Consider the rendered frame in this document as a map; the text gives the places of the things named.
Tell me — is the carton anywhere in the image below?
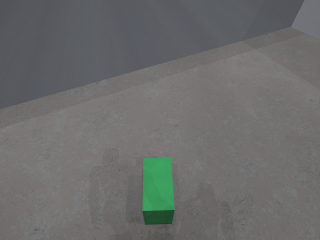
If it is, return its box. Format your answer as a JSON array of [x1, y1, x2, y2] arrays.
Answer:
[[142, 157, 175, 225]]

